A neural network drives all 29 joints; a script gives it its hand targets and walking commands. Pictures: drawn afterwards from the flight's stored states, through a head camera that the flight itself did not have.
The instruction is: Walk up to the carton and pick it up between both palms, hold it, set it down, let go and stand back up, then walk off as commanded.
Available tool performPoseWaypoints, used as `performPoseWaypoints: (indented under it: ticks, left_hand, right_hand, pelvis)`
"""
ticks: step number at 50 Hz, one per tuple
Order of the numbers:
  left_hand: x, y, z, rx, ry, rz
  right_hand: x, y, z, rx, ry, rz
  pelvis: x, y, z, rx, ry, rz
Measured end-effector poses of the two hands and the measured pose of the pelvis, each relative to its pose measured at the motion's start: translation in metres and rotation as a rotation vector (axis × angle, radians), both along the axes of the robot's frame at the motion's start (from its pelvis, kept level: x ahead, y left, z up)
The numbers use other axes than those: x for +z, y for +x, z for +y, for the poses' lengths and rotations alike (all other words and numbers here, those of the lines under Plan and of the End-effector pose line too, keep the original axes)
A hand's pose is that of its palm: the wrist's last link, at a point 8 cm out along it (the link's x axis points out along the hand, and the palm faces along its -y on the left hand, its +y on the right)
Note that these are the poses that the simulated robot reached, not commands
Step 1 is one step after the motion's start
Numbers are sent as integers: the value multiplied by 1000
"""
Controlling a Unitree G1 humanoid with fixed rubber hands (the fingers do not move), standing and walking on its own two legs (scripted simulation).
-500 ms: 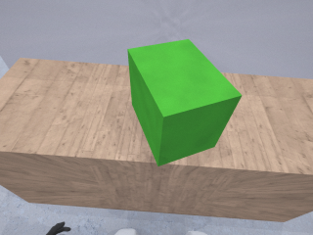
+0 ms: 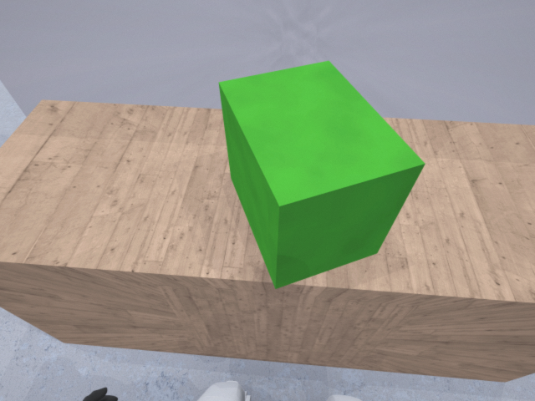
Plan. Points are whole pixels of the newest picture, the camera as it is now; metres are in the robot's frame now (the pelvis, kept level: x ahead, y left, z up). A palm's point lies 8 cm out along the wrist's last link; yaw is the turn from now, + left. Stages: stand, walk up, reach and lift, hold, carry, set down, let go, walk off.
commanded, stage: walk up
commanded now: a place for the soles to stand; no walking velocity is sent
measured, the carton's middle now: (302, 172) +0.50 -0.03 +0.02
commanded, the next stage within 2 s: none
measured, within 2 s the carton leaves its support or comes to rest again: neither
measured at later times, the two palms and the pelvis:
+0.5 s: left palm out of the picture +0.08 +0.30 -0.10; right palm out of the picture +0.08 -0.31 -0.09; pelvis +0.01 +0.00 +0.00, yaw +1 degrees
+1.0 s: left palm out of the picture +0.11 +0.28 -0.10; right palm out of the picture +0.12 -0.32 -0.09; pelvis +0.05 -0.02 +0.00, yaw +1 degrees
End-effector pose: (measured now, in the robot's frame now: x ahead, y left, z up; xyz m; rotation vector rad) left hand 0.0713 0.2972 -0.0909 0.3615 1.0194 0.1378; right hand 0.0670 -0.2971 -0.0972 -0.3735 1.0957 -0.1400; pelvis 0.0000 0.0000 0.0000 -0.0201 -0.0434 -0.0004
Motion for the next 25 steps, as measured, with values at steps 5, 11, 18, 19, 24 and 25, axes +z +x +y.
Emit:
performPoseWaypoints:
  ticks: [5, 11, 18, 19, 24, 25]
  left_hand:
    - [9, -10, 9, 25, 18, 8]
    - [-1, -8, 28, 37, 6, 20]
    - [-6, 1, 23, 21, -26, 36]
    - [-7, 2, 21, 18, -28, 39]
    - [-9, 4, 4, 10, -20, 57]
    - [-10, 4, 1, 9, -14, 54]
  right_hand:
    - [0, 7, 6, 31, 14, 12]
    - [1, 15, 20, 41, -8, -5]
    - [18, 12, 15, 15, -43, -19]
    - [19, 12, 12, 13, -48, -16]
    - [13, 10, -8, 10, -48, 6]
    - [9, 11, -12, 13, -45, 10]
  pelvis:
    - [4, 0, 6, 16, 11, 11]
    - [-1, 5, 25, 27, 13, -7]
    - [5, 8, 24, 24, -14, -12]
    - [5, 9, 22, 23, -13, -9]
    - [1, 11, 6, 14, 14, 13]
    - [-1, 11, 2, 13, 16, 15]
